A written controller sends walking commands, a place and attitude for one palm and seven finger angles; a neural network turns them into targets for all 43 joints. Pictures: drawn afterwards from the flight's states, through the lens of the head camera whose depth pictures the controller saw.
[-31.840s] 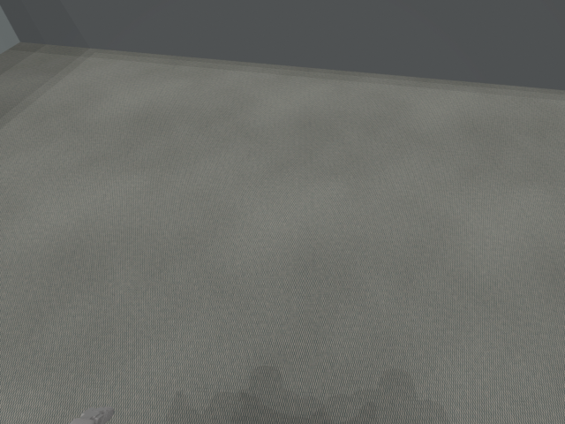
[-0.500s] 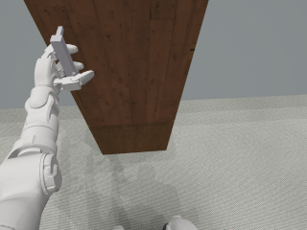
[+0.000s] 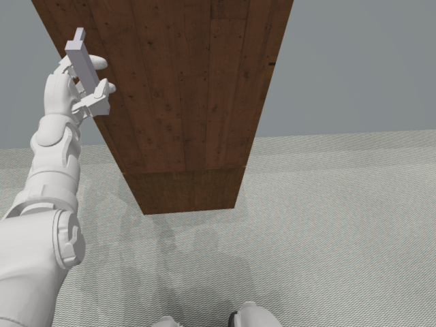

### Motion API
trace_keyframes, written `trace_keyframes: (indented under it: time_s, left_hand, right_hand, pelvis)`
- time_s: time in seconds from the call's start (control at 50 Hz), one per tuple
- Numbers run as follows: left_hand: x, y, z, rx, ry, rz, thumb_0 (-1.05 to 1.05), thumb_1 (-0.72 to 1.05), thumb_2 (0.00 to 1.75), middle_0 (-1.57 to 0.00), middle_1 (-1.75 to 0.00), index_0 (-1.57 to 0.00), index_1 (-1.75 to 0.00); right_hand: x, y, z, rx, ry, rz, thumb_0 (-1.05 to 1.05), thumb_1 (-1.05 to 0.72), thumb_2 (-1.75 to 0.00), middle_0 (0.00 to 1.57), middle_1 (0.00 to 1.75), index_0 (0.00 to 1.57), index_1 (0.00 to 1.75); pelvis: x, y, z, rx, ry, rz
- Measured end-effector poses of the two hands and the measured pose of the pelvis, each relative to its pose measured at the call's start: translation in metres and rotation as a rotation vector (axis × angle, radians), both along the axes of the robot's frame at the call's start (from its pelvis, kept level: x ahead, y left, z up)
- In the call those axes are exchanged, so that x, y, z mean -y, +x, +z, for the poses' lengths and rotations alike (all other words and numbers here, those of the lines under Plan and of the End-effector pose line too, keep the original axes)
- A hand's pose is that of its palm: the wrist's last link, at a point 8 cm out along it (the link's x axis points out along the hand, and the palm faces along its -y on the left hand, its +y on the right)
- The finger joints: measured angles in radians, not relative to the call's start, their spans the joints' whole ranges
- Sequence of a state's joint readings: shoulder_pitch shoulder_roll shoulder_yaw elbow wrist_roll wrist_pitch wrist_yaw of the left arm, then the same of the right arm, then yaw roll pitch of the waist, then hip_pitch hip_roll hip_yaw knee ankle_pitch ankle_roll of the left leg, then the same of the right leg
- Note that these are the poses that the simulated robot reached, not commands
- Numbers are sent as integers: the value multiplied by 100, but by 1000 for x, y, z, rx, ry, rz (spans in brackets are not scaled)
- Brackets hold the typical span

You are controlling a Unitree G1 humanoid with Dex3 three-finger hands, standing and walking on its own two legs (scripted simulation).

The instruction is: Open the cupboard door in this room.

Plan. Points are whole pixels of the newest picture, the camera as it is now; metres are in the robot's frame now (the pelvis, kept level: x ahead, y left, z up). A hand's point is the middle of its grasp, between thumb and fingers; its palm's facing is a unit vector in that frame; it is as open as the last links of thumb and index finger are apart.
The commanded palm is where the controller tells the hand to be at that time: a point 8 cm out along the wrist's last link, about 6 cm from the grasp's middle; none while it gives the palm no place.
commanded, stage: pull the door open along its arc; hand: left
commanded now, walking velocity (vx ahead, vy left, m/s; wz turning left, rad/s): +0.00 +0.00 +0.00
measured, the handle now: (92, 74) +0.55 +0.20 +0.12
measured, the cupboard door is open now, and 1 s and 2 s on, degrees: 0 46 40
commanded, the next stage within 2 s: open thumb and fingers to let go in 0.94 s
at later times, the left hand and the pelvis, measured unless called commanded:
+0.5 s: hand (122, 153) +0.38 +0.13 +0.11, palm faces +0.19 -0.98 +0.09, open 6.3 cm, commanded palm +0.32 +0.17 +0.12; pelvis +0.02 +0.00 +0.02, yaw -1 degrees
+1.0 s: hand (190, 211) +0.28 +0.03 +0.12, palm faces +0.27 -0.96 -0.04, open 6.2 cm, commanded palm +0.23 +0.07 +0.12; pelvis +0.02 -0.03 +0.02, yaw +2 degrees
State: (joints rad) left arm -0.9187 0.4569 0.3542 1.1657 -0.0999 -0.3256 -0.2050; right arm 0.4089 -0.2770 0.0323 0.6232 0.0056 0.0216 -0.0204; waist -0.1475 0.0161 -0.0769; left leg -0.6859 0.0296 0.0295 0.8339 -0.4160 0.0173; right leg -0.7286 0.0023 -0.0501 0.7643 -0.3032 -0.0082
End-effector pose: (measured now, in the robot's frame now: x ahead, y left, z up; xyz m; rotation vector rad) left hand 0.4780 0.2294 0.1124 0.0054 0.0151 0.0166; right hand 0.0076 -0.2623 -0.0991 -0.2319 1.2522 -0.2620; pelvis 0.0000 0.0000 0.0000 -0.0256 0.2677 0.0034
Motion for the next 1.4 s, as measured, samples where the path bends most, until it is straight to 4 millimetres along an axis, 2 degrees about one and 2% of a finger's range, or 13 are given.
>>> trace_keyframes:
  time_s: [0.14,0.24,0.38,0.56,0.64,0.7,0.82,0.98,1.06,1.18,1.28,1.4]
  left_hand:
    - [2,-12,-1,12,-2,1,1,70,79,-36,-135,-36,-135]
    - [6,-33,-2,30,-9,-10,1,70,75,-36,-135,-36,-135]
    - [22,-82,-3,49,-18,-31,0,68,73,-37,-135,-34,-133]
    - [71,-151,-3,40,-104,278,2,65,76,-33,-135,-36,-130]
    - [94,-174,2,9,-76,384,2,66,77,-32,-134,-36,-131]
    - [111,-189,4,-7,-42,408,2,67,78,-31,-133,-35,-132]
    - [130,-210,6,-14,9,378,2,67,76,-32,-132,-34,-133]
    - [154,-234,8,-37,28,255,2,65,70,-33,-132,-37,-135]
    - [156,-235,8,-37,28,292,2,64,72,-34,-131,-38,-134]
    - [147,-226,9,-34,12,396,3,62,76,-35,-130,-39,-134]
    - [146,-229,9,-19,12,387,3,49,71,-35,-128,-37,-130]
    - [144,-232,9,-9,17,377,2,19,59,-33,-125,-35,-126]
  right_hand:
    - [-1,5,1,27,19,-19,0,-91,-90,21,30,20,30]
    - [-4,24,5,88,41,-22,1,-91,-90,21,30,20,30]
    - [-10,78,14,248,73,25,1,-91,-90,21,30,20,30]
    - [-34,164,32,447,126,205,1,-91,-90,20,30,20,30]
    - [-46,190,40,490,144,267,1,-91,-90,20,30,20,30]
    - [-53,201,44,506,160,287,1,-91,-90,20,30,20,30]
    - [-54,207,46,502,188,296,1,-91,-90,21,30,20,30]
    - [-40,197,38,489,226,254,1,-91,-90,21,30,20,30]
    - [-29,192,32,466,204,256,1,-91,-90,20,30,20,30]
    - [-17,187,32,440,160,266,1,-91,-90,20,30,20,30]
    - [-13,183,37,455,149,255,1,-91,-90,20,30,20,30]
    - [-17,178,37,461,146,246,1,-91,-90,20,30,20,30]
  pelvis:
    - [0,5,3,13,4,-19]
    - [0,10,7,40,6,-29]
    - [0,16,13,90,10,-29]
    - [5,15,17,149,19,2]
    - [9,14,17,173,23,20]
    - [13,14,18,191,24,31]
    - [23,14,19,228,25,47]
    - [33,17,18,256,28,39]
    - [38,14,18,267,30,47]
    - [44,8,20,264,38,55]
    - [44,7,22,260,39,53]
    - [39,4,22,267,35,51]
